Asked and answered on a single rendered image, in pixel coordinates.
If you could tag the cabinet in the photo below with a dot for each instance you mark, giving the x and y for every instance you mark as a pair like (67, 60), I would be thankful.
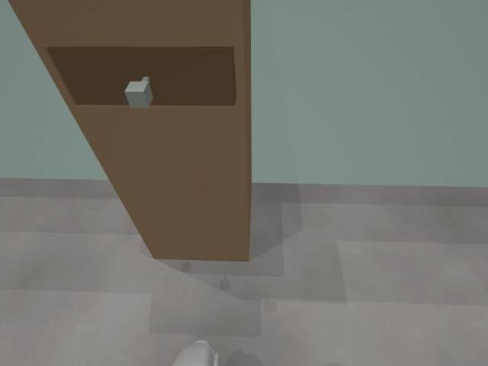
(183, 173)

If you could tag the robot left thigh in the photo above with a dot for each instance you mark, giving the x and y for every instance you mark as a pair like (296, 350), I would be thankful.
(197, 355)

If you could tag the drawer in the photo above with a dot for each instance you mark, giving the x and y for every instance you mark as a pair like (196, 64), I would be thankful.
(192, 76)

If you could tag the handle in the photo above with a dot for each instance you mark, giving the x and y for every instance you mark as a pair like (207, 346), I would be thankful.
(139, 94)

